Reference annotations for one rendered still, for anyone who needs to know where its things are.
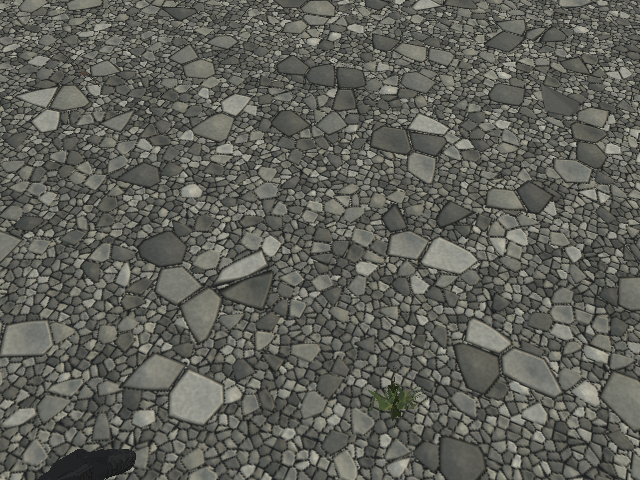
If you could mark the left robot hand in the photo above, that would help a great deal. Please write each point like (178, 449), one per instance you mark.
(95, 465)

